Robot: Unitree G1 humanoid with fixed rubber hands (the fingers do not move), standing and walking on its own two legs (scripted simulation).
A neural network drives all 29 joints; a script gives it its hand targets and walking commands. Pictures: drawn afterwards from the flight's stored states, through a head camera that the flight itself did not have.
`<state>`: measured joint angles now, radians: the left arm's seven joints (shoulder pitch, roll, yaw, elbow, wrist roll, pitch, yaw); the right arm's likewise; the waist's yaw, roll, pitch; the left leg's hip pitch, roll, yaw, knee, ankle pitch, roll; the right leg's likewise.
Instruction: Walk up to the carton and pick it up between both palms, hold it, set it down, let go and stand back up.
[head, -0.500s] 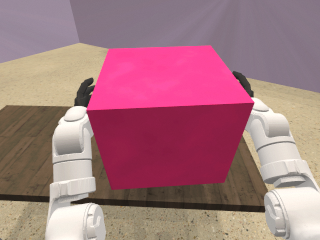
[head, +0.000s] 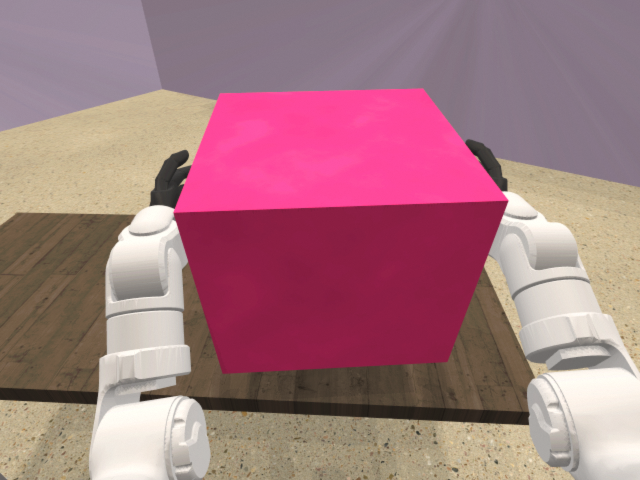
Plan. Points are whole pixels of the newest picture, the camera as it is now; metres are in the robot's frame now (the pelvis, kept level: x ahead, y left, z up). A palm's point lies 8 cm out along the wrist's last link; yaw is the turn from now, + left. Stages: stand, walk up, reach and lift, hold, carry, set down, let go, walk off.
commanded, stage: hold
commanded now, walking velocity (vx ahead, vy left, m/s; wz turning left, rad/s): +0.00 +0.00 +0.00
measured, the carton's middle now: (329, 222) +0.40 +0.00 +0.20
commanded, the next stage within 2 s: none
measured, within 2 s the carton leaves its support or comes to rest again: neither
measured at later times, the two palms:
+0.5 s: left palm (171, 220) +0.36 +0.18 +0.24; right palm (487, 205) +0.37 -0.19 +0.24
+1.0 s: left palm (169, 220) +0.36 +0.19 +0.24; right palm (486, 203) +0.37 -0.19 +0.24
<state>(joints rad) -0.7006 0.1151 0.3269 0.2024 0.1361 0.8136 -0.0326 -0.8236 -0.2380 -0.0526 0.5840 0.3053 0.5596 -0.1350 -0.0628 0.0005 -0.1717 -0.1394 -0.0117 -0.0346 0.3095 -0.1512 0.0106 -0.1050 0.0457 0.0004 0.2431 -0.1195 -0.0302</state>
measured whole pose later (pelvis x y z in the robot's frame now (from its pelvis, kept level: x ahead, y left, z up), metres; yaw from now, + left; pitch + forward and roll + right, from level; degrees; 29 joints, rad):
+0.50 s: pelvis +0.00 +0.00 +0.00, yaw +0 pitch -1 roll -1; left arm -0.67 0.11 0.31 0.14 0.14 0.83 -0.02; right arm -0.80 -0.24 -0.05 0.55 0.32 0.57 -0.13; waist -0.07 0.00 -0.16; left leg -0.14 -0.01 -0.04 0.32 -0.16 0.01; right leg -0.10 0.05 0.00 0.24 -0.12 -0.03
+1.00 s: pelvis +0.00 +0.00 +0.00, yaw +0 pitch -1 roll -1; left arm -0.69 0.11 0.32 0.20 0.14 0.81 -0.03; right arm -0.82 -0.24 -0.05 0.58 0.31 0.57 -0.14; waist -0.07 0.00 -0.17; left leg -0.14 -0.01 -0.04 0.31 -0.15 0.01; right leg -0.11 0.05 0.00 0.25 -0.12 -0.03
